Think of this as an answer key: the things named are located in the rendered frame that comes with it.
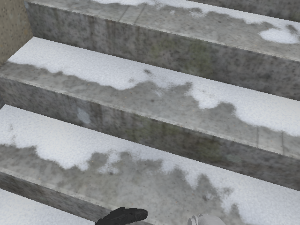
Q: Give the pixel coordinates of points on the right robot thigh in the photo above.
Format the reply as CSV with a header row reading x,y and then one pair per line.
x,y
205,220

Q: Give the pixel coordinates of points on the robot left hand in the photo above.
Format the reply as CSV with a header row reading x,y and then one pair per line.
x,y
123,216

